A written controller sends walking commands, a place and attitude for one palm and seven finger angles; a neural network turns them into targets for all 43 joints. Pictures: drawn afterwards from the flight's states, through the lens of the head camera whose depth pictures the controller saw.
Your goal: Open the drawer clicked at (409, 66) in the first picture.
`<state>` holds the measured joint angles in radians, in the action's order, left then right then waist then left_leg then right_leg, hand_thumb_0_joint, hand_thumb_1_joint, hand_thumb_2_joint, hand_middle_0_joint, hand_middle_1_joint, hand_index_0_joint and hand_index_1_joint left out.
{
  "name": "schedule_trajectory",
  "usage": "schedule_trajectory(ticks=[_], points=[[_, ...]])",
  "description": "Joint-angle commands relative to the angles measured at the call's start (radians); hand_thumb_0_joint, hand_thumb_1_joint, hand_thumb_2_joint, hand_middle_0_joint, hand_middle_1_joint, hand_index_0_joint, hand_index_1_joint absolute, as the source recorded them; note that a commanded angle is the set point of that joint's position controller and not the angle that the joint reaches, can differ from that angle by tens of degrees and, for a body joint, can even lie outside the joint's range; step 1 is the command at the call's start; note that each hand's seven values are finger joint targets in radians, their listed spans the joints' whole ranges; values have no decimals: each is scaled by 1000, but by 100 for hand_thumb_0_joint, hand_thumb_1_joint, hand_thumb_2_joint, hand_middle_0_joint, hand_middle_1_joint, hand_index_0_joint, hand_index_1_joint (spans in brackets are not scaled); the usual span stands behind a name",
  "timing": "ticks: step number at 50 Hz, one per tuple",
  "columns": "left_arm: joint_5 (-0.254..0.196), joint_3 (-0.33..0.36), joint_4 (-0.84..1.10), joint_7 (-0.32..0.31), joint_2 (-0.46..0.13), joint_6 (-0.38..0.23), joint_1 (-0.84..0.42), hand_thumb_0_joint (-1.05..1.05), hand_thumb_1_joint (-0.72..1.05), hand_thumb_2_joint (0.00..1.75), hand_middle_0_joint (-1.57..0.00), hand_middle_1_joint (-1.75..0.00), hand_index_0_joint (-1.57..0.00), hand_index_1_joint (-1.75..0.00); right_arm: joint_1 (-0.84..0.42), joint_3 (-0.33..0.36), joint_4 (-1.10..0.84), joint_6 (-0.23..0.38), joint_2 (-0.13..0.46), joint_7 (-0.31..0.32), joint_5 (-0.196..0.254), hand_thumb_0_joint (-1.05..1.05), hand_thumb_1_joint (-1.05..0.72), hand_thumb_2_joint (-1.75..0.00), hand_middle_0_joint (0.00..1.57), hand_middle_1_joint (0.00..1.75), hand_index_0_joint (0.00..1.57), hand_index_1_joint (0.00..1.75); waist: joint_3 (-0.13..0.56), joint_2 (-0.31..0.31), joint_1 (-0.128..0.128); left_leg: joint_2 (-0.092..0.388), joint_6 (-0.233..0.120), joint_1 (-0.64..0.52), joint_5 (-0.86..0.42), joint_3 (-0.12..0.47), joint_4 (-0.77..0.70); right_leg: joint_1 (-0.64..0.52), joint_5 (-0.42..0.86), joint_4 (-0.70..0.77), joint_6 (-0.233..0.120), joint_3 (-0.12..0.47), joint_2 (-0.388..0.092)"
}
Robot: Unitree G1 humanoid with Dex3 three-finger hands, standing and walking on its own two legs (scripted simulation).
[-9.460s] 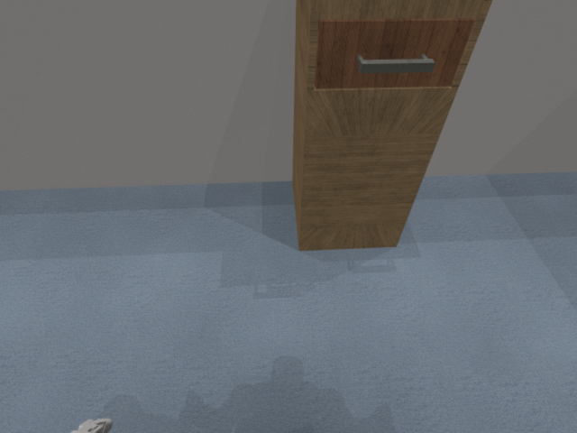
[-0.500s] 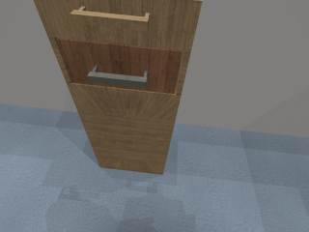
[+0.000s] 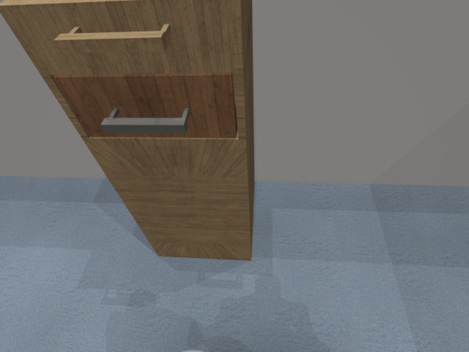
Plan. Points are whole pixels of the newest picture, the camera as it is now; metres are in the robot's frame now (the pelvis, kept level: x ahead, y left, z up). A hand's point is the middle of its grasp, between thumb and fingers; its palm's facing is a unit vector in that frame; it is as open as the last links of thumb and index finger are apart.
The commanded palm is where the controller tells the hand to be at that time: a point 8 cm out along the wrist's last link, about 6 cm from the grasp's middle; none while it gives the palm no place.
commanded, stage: come to a stop and stand still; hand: left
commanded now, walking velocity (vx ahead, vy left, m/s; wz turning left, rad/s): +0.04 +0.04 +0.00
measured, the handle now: (147, 119) +0.57 +0.24 +0.07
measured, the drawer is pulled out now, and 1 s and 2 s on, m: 0.00 0.00 0.00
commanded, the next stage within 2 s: look again from close up in 0.80 s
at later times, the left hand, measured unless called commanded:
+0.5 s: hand out of the picture -0.02 +0.21 -0.18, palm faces +0.05 -0.98 -0.18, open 7.4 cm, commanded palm none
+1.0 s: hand out of the picture +0.02 +0.21 -0.18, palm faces +0.01 -0.98 -0.21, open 7.4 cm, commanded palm none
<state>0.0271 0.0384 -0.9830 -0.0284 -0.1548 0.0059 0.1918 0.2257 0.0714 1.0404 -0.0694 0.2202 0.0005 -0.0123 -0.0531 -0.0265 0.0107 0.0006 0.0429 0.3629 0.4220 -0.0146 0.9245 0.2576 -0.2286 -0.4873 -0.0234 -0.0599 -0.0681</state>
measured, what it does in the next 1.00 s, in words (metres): steps on the spot: left foot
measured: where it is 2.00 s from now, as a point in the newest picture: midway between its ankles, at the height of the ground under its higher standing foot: outside the picture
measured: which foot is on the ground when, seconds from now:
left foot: up 0.00-0.16, down 0.18-1.00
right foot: down 0.00-1.00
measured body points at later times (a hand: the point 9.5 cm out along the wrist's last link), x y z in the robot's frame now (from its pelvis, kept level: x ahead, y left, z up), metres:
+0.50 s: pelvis +0.00 +0.04 +0.00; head +0.01 +0.04 +0.45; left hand -0.02 +0.26 -0.17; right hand +0.01 -0.19 -0.16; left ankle -0.05 +0.16 -0.74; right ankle +0.02 -0.10 -0.74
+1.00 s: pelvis +0.01 +0.04 -0.01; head +0.03 +0.04 +0.44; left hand +0.02 +0.26 -0.17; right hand +0.00 -0.17 -0.17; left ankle -0.05 +0.16 -0.74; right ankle +0.02 -0.10 -0.74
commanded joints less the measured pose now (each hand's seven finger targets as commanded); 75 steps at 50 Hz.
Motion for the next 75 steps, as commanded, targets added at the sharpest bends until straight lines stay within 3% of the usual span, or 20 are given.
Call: schedule_trajectory(ticks=[1, 3, 5, 7, 8, 9, 12, 19, 25, 44, 45, 46, 47, 48, 50, 52, 58, 73, 74, 75], points=[[5, 57, 23, -10, -229, -8, 93, 0, 90, 90, -20, -30, -20, -30, -22, -6, -82, 38, 33, 3, 1, 0, -90, -90, 20, 30, 20, 30, 82, 211, 53, 18, -3, 29, 29, 0, -176, -161, 283, 171, -152, 240, -250], [5, 56, 18, -7, -228, -4, 80, 0, 90, 90, -20, -30, -20, -30, 7, -9, -71, 43, 24, 5, 2, 0, -90, -90, 20, 30, 20, 30, 84, 215, 41, 6, -10, -42, -7, -21, -264, -119, 213, 179, -137, 227, -225], [-2, 52, 10, -7, -221, 1, 44, 0, 90, 90, -20, -30, -20, -30, 74, -16, -42, 50, 18, 10, 2, 0, -90, -90, 20, 30, 20, 30, 92, 225, 4, 2, -16, -154, -106, -37, -421, -65, 139, 153, -100, 195, -190], [-12, 38, 8, -4, -173, 9, 26, 0, 90, 90, -20, -30, -20, -30, 127, -20, -14, 62, 30, 14, 2, 0, -90, -90, 20, 30, 20, 30, 79, 118, -18, 42, -34, -293, -197, 1, -557, 71, -55, 91, -37, 142, -110], [-18, 29, 12, 1, -128, 14, 41, 0, 90, 90, -20, -30, -20, -30, 114, -16, -21, 69, 74, 17, -6, 0, -90, -90, 20, 30, 20, 30, 61, -41, -9, 150, -75, -257, -191, 130, -612, 112, -107, 27, 1, 84, -41], [-17, 22, 17, 5, -99, 14, 39, 0, 90, 90, -20, -30, -20, -30, 86, -14, -39, 69, 113, 20, -8, 0, -90, -90, 20, 30, 20, 30, 31, -107, 0, 236, -114, -138, -125, 209, -671, 69, -101, -15, 26, 11, -3], [-7, 10, -33, 11, -94, 15, 54, 0, 90, 90, -20, -30, -20, -30, -6, -27, -30, 74, 89, 29, -3, 0, -90, -90, 20, 30, 20, 30, -29, -174, 28, 196, -116, 8, -46, 172, -733, -60, -17, -40, 35, -1, 1], [-14, -10, -114, 6, -103, -6, 109, 0, 90, 90, -20, -30, -20, -30, 79, -43, 25, 85, 41, 34, 4, 0, -90, -90, 20, 30, 20, 30, -4, 15, 5, 112, -63, -130, -231, 59, -619, -76, 125, 106, 26, 59, -40], [-17, -17, -140, -1, -89, -14, 127, 0, 90, 90, -20, -30, -20, -30, 114, -51, 57, 95, 24, 40, 7, 0, -90, -90, 20, 30, 20, 30, 22, 18, -2, 114, -57, -185, -350, 39, -598, -94, 191, 104, 24, 55, -49], [-20, -16, -146, -11, -66, -17, 143, 0, 90, 90, -20, -30, -20, -30, 170, -53, 99, 100, -15, 48, 6, 0, -90, -90, 20, 30, 20, 30, -10, 17, 0, 115, -53, -187, -401, 24, -589, -117, 239, 91, 17, 45, -44], [-10, -17, -176, -54, -112, -43, 220, 0, 90, 90, -20, -30, -20, -30, 55, -47, 19, 110, 37, 35, 12, 0, -90, -90, 20, 30, 20, 30, -24, 53, 31, 115, -26, -110, -486, -21, -371, -108, 645, 35, 8, 110, -97], [-12, -7, -131, -45, -145, -54, 194, 0, 90, 90, -20, -30, -20, -30, 146, -47, -6, 103, -8, 31, 6, 0, -90, -90, 20, 30, 20, 30, 75, -15, -27, 67, -35, -118, -206, 10, -448, -156, 541, 3, -21, 125, -129], [-19, -12, -116, -36, -147, -49, 157, 0, 90, 90, -20, -30, -20, -30, 131, -51, -9, 98, -20, 23, 3, 0, -90, -90, 20, 30, 20, 30, 58, -41, -9, 71, -40, -105, -163, -2, -476, -129, 355, -2, -26, 97, -96], [-16, -20, -103, -24, -119, -46, 140, 0, 90, 90, -20, -30, -20, -30, 149, -56, -18, 102, -11, 22, -1, 0, -90, -90, 20, 30, 20, 30, 73, -42, -17, 84, -53, -118, -216, 26, -498, -104, 187, -11, -20, 78, -60], [-14, -24, -98, -15, -91, -36, 131, 0, 90, 90, -20, -30, -20, -30, 168, -58, -21, 111, 11, 27, -5, 0, -90, -90, 20, 30, 20, 30, 48, -76, -13, 118, -71, -120, -395, 46, -505, -89, 134, -39, -10, 40, -24], [-14, -26, -99, -10, -83, -27, 124, 0, 90, 90, -20, -30, -20, -30, 170, -59, -26, 108, 25, 33, -5, 0, -90, -90, 20, 30, 20, 30, 5, -36, -11, 132, -79, -114, -438, 49, -510, -73, 90, -41, -4, 22, -13], [-16, -25, -90, -2, -92, -20, 114, 0, 90, 90, -20, -30, -20, -30, 149, -65, -22, 100, 30, 32, -3, 0, -90, -90, 20, 30, 20, 30, -63, 25, -9, 104, -79, -99, -268, 39, -553, -46, 96, 2, -1, 54, -21], [-17, -13, -98, 0, -104, -27, 111, 0, 90, 90, -20, -30, -20, -30, 146, -67, 31, 101, 25, 37, -3, 0, -90, -90, 20, 30, 20, 30, -6, 17, -8, 99, -65, -162, -313, 11, -542, -82, 214, 14, -8, 68, -37], [-15, -1, -141, -47, -153, -43, 230, 0, 90, 90, -20, -30, -20, -30, 32, -42, -33, 101, 72, 28, 8, 0, -90, -90, 20, 30, 20, 30, -10, 277, 47, 108, -30, -51, -350, -27, -291, -137, 744, 9, 15, 128, -98], [168, -32, 1357, -49, -450, -223, -587, 0, 88, 89, -20, -32, -20, -32, 16, -45, -350, 265, 208, 76, 53, 0, -90, -90, 20, 30, 20, 30, 490, -101, -45, -5, -89, -316, -543, -37, -455, -216, 671, -82, -29, 197, -3]])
